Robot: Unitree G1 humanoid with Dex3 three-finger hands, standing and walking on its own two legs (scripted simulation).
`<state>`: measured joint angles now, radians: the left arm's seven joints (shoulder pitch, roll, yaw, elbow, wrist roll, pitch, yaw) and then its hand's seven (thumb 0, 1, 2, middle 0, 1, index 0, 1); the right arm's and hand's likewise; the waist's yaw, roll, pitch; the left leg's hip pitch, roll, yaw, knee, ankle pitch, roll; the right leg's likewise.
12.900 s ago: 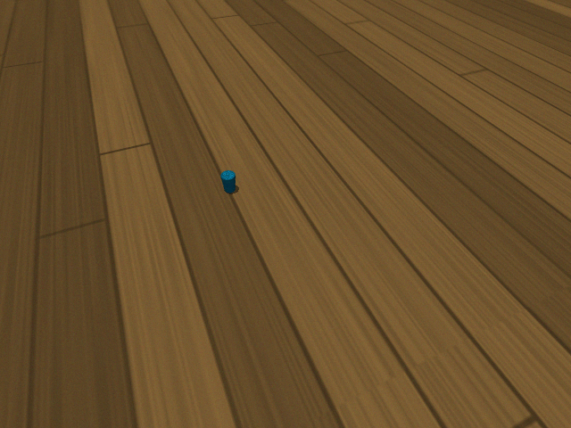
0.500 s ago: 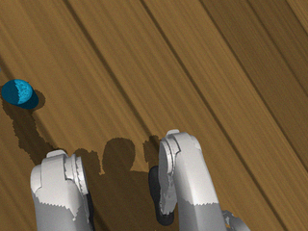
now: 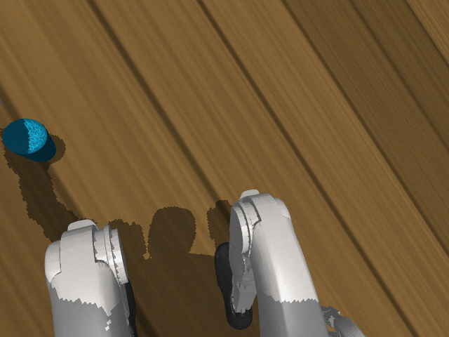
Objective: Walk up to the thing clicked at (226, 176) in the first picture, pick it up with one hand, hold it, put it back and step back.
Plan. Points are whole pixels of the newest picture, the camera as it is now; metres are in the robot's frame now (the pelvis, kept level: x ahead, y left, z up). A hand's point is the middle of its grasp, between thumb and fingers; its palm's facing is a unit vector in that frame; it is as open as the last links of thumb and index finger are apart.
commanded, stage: approach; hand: left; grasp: from above
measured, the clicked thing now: (34, 143) +0.50 +0.30 -0.28
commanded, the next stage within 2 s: close in in 0.46 s
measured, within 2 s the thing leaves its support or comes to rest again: neither
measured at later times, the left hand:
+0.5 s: hand (36, 117) +0.51 +0.26 -0.17, palm faces -0.40 -0.06 -0.91, open 14.0 cm
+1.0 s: hand (14, 141) +0.48 +0.30 -0.20, palm faces -0.45 -0.08 -0.89, open 13.6 cm
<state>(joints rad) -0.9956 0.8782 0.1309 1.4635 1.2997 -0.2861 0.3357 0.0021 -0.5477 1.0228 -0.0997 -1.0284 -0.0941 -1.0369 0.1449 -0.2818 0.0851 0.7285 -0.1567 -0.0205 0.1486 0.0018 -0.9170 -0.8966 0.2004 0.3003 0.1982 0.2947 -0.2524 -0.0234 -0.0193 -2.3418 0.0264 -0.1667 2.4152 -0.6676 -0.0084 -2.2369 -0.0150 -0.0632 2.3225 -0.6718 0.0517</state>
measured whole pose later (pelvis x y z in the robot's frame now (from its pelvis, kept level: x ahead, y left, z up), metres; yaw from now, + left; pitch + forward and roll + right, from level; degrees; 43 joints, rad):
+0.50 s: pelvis +0.00 +0.00 +0.00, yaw -1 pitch +35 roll -9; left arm -1.15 0.80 0.09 1.60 1.32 -0.14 0.45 0.00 -0.54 1.02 -0.09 -1.06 -0.10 -1.06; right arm 0.18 -0.29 0.13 0.69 -0.17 -0.06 0.15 0.00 -0.91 -0.89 0.20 0.30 0.20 0.29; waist -0.36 -0.01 -0.01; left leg -2.36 0.04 -0.17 2.41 -0.67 -0.01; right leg -2.27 0.00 -0.06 2.32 -0.66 0.05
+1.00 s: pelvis +0.00 +0.00 -0.01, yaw -1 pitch +33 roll -10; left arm -1.05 0.85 0.08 1.52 1.30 -0.28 0.40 0.00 -0.50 1.08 -0.11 -1.09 -0.11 -1.09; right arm 0.14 -0.30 0.12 0.71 -0.18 -0.06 0.16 0.00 -0.91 -0.89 0.20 0.30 0.20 0.29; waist -0.29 -0.05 0.02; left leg -2.36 0.02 -0.19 2.46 -0.69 -0.03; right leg -2.26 -0.01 -0.08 2.36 -0.68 0.05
